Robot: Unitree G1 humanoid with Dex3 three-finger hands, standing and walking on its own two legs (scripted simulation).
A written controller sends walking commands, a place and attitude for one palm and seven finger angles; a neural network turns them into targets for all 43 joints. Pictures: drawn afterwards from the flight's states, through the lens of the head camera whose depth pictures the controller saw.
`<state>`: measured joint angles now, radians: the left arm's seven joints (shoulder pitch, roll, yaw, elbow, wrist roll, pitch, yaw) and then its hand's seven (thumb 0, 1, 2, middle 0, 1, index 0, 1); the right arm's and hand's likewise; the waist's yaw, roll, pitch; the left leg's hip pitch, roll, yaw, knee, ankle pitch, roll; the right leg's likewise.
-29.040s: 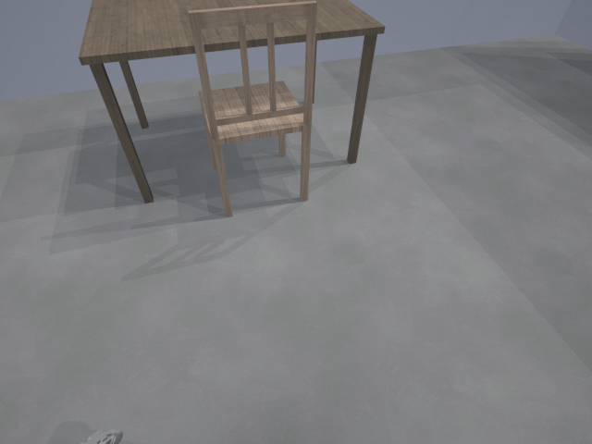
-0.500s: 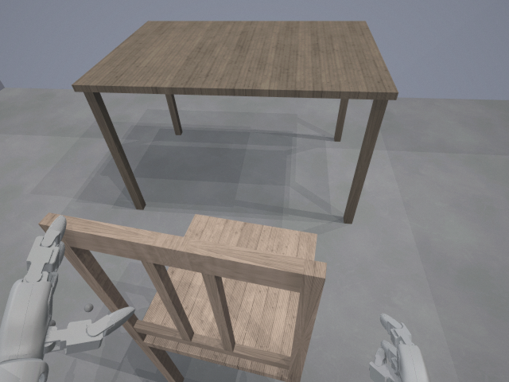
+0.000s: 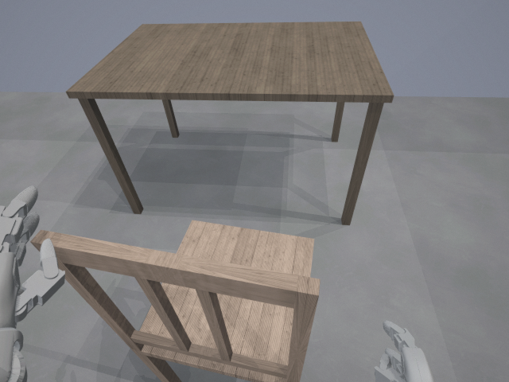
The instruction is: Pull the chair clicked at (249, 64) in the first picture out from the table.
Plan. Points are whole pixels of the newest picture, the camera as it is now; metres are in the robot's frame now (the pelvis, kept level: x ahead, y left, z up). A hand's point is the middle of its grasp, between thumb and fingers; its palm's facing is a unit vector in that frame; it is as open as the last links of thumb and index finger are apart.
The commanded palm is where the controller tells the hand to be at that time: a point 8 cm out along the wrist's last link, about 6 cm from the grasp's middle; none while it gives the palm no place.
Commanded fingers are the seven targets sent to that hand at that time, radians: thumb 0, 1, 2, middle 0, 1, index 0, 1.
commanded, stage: draw the hand back to the body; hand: left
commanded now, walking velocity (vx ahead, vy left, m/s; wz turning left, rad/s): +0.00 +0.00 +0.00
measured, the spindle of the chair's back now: (168, 316) +0.25 +0.21 -0.09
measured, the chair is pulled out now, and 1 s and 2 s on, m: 0.61 0.61 0.61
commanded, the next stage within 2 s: step back with the hand held close in 0.16 s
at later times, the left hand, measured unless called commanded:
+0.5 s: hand (64, 289) +0.17 +0.25 +0.15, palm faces +0.37 -0.79 -0.49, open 7.4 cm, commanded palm +0.11 +0.30 +0.18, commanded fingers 0.00 0.90 0.90 -0.20 -0.30 -0.20 -0.30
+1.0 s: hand (2, 345) +0.11 +0.28 +0.15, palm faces +0.42 -0.79 -0.45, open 7.4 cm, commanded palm +0.05 +0.32 +0.18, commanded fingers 0.00 0.90 0.90 -0.20 -0.30 -0.20 -0.30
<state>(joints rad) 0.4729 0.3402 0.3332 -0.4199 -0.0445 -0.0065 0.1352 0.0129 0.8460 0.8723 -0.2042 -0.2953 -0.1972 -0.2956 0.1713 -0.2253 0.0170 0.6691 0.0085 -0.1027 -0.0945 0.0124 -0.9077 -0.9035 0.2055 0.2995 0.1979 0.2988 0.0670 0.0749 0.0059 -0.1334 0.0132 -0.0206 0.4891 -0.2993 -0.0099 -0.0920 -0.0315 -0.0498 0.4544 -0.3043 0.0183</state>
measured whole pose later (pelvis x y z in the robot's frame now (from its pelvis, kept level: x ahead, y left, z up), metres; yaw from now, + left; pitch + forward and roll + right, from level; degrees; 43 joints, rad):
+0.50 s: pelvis -0.03 +0.00 +0.00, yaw -1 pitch -1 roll -1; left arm 0.53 0.36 0.35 -0.45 -0.05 -0.08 0.12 0.02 0.89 0.90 -0.21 -0.31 -0.21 -0.31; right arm 0.14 -0.23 0.00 0.61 0.01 -0.03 -0.10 0.01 -0.91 -0.90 0.21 0.30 0.20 0.30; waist 0.02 0.08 0.04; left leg -0.23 0.02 -0.01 0.48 -0.24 -0.01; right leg -0.19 -0.02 -0.04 0.45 -0.25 0.02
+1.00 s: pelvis -0.09 +0.02 -0.01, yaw +0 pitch -1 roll -2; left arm 0.55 0.42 0.38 -0.53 -0.03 -0.13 0.17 0.02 0.89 0.90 -0.22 -0.31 -0.21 -0.31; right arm 0.20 -0.22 0.01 0.61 0.01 -0.06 -0.12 0.01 -0.91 -0.90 0.21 0.30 0.20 0.30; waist 0.01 0.01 0.01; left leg -0.39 0.01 -0.03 0.61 -0.21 0.02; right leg -0.35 -0.03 -0.03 0.63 -0.31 0.03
